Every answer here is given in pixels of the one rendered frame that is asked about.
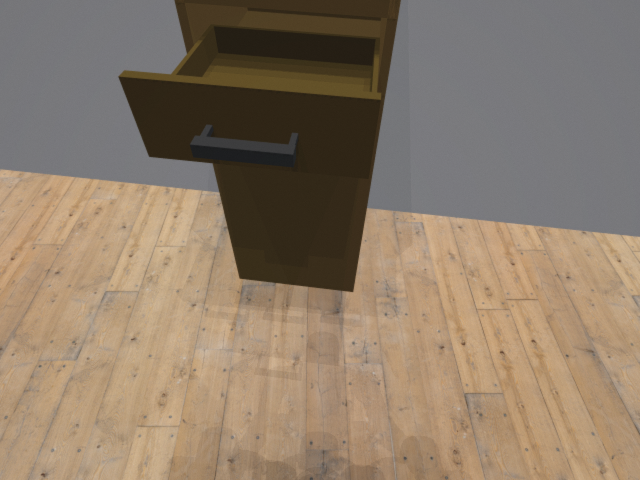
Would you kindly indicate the cabinet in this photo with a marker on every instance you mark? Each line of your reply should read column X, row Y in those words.
column 291, row 227

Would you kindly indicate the handle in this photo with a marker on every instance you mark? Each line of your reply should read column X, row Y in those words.
column 276, row 154

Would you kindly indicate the drawer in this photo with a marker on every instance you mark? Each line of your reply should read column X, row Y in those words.
column 262, row 85

